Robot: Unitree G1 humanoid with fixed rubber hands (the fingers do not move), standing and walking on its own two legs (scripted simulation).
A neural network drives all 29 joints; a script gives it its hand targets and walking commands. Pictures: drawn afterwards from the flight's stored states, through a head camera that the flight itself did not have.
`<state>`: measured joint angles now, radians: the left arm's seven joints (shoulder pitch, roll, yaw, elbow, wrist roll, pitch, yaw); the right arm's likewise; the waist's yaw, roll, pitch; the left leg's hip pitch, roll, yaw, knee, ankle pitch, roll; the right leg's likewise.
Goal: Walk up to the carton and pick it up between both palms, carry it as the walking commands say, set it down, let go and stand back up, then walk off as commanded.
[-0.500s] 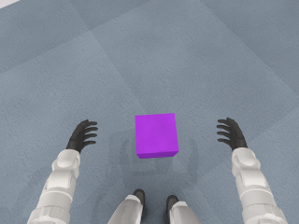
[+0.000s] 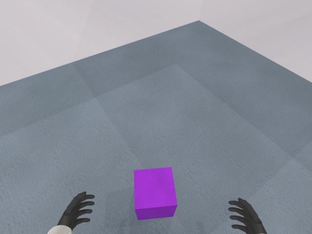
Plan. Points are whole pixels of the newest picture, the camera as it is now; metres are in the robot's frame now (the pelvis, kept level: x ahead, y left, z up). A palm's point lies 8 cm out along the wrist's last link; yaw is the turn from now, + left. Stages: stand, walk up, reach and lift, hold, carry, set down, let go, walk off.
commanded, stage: let go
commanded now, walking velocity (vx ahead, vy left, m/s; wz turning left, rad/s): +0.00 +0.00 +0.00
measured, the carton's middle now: (154, 194) +0.42 +0.02 -0.65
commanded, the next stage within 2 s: stand in 0.28 s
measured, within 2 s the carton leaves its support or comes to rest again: neither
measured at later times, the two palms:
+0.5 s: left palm (47, 232) +0.14 +0.29 -0.08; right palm out of the picture +0.14 -0.28 -0.08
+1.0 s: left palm out of the picture +0.14 +0.31 -0.10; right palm out of the picture +0.12 -0.28 -0.09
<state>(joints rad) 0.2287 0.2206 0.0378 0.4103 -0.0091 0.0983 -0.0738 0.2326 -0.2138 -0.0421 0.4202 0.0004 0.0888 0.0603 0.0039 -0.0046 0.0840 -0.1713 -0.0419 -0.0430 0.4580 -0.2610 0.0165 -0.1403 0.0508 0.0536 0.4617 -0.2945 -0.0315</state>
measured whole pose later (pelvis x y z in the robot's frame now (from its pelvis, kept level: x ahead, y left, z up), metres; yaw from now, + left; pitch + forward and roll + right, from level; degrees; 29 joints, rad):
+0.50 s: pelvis +0.01 +0.00 +0.00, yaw +0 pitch +0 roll +0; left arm 0.21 0.33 0.05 0.64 0.04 0.04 0.01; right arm 0.20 -0.31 -0.05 0.68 -0.04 0.03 -0.01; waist 0.01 -0.02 0.00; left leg -0.21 -0.03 -0.04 0.51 -0.30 0.02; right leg -0.16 0.05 0.05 0.48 -0.31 -0.03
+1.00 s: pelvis +0.01 +0.02 +0.00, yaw -1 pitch -1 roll +0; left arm 0.17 0.36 0.02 0.84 0.03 0.00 0.02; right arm 0.16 -0.34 -0.02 0.86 -0.03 -0.01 -0.02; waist 0.00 -0.02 0.00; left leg -0.14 -0.05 -0.01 0.43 -0.27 0.04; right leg -0.11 0.03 0.07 0.42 -0.29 -0.01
